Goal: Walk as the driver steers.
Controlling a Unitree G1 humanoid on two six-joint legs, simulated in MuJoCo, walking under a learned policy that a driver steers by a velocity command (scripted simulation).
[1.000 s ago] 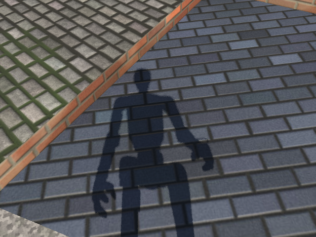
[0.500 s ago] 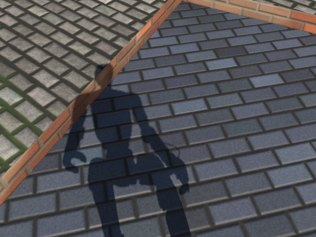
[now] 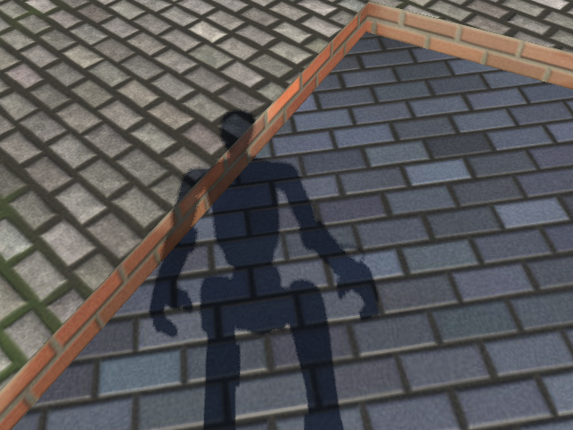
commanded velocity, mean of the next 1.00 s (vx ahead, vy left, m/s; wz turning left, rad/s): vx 0.50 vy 0.00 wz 0.39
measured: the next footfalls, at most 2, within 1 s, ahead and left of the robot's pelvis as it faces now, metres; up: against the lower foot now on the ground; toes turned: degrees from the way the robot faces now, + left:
left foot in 0.32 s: +0.36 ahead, +0.15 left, +0.00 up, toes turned +6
right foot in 0.82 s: +0.67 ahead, +0.02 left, +0.00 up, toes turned +23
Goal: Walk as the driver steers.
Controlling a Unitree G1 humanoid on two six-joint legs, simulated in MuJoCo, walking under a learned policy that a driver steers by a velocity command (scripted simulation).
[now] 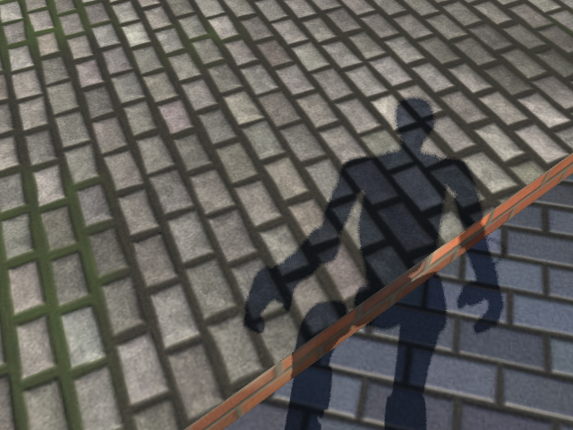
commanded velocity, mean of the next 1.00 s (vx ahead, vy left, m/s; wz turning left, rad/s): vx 0.50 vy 0.00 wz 0.26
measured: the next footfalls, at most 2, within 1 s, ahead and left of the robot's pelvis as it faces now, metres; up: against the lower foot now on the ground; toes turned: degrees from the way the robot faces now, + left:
left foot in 0.32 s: +0.27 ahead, +0.13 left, +0.00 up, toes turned +15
right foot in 1.00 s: +0.72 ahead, +0.07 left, +0.14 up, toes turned +10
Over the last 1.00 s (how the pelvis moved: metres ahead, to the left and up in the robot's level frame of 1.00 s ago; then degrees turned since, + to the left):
0.56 0.09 0.00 26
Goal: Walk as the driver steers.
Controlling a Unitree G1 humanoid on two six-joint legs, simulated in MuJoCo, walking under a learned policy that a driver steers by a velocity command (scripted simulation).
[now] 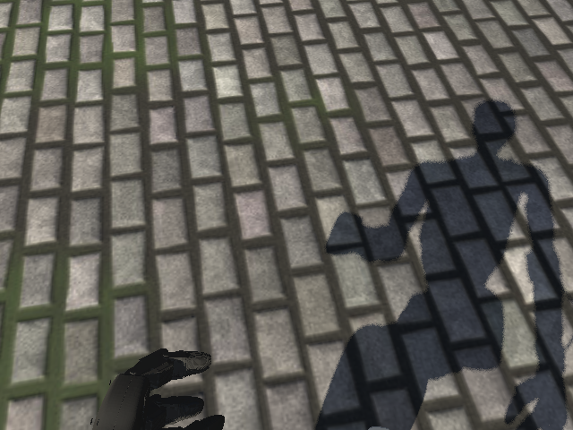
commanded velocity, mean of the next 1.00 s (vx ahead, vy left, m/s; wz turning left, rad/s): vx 0.47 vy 0.00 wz -0.28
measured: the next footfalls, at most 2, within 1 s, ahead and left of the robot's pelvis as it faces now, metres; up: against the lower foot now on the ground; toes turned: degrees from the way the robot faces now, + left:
left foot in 0.50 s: +0.56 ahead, +0.02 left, +0.00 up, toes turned -17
right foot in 0.96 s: +0.77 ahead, -0.29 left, +0.00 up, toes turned -16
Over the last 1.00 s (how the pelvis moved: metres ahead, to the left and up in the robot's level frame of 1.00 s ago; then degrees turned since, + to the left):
0.53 0.09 0.00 12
